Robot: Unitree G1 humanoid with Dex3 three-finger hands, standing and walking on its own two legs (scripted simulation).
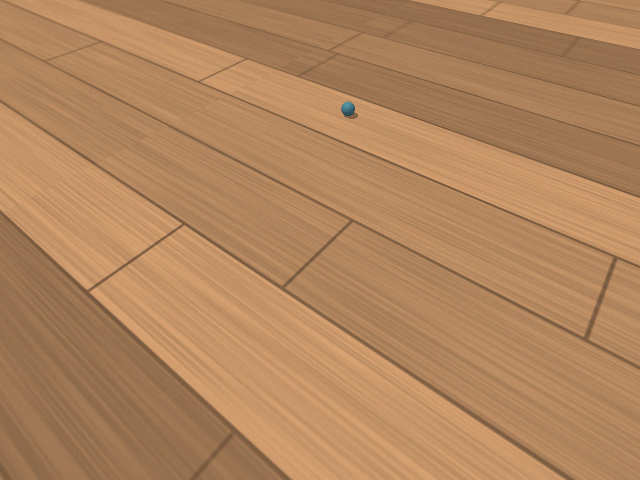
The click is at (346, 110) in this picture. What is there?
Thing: free ball
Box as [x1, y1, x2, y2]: [341, 102, 354, 115]
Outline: 345,102 342,105 341,110 345,115 350,115 354,110 354,106 350,102
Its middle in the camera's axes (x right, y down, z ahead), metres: +0.16 -0.78 +2.39
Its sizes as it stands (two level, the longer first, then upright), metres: 0.082 0.082 0.082
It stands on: the floor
